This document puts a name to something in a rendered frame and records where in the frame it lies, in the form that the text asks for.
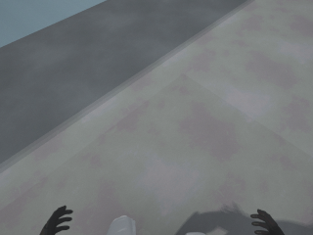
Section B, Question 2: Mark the left robot thigh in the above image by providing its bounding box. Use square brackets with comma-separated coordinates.
[106, 216, 136, 235]

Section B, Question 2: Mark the robot left hand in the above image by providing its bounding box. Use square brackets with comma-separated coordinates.
[39, 206, 73, 235]

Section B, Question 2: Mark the robot right hand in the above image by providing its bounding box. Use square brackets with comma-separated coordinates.
[250, 209, 285, 235]

